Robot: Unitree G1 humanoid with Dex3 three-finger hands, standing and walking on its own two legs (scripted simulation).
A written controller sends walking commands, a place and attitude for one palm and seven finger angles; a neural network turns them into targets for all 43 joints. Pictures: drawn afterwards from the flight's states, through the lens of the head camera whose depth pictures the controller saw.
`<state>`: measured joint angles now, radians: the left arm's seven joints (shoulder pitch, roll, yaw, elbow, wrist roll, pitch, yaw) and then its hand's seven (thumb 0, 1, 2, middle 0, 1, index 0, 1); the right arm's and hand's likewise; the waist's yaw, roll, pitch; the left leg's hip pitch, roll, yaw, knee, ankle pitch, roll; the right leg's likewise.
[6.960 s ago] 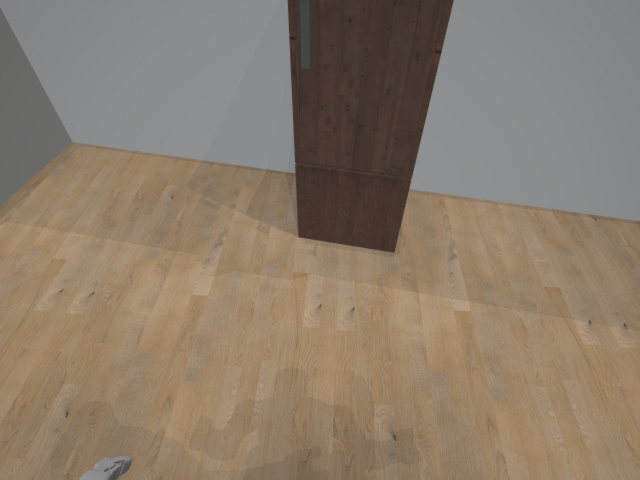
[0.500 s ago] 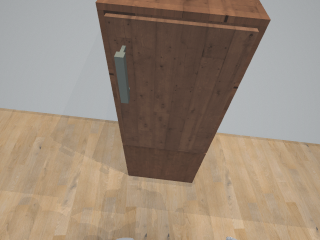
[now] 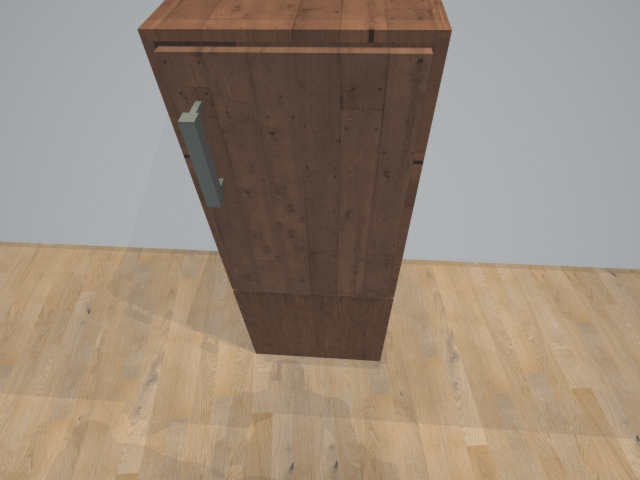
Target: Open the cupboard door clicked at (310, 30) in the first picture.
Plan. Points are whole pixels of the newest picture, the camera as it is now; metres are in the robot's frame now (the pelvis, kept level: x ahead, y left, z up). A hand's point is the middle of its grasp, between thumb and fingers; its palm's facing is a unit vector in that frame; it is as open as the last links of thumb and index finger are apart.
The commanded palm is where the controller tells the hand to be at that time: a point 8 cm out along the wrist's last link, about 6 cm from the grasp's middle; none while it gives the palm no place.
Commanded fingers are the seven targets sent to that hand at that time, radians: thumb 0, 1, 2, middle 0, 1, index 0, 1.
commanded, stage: come to a stop and stand still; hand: left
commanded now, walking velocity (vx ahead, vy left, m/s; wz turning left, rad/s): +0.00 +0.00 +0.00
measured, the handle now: (206, 156) +0.56 +0.21 +0.09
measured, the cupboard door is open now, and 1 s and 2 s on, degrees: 0 0 0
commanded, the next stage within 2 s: look again from close up in 0.20 s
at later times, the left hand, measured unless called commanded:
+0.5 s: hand out of the picture -0.03 +0.18 -0.17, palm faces +0.03 -0.98 -0.21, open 7.4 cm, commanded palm none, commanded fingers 0.00 0.90 0.90 -0.20 -0.30 -0.20 -0.30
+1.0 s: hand out of the picture +0.13 +0.21 -0.09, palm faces +0.24 -0.95 -0.20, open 7.4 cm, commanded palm +0.10 +0.25 -0.05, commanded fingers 0.00 0.74 0.83 -0.21 -0.41 -0.21 -0.41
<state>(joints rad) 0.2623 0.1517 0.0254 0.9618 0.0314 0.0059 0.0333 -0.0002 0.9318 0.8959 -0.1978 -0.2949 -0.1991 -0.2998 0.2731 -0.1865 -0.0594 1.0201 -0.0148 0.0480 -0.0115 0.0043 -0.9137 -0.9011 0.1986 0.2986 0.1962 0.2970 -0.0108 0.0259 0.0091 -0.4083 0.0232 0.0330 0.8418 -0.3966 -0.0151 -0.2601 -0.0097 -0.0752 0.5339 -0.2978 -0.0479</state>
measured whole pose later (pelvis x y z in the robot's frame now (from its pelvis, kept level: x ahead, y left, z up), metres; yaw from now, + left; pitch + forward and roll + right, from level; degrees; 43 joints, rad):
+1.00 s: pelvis +0.00 +0.01 +0.00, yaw +0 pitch +1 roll +0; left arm 0.44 0.17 0.03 0.39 -0.12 -0.03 0.09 0.02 0.91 0.89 -0.20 -0.31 -0.20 -0.31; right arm 0.34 -0.21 0.01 0.95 0.03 -0.20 -0.08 0.02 -0.92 -0.90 0.20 0.30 0.20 0.30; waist 0.01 0.02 0.00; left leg -0.20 -0.01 0.06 0.49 -0.30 0.02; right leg -0.24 -0.02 -0.08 0.52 -0.30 -0.03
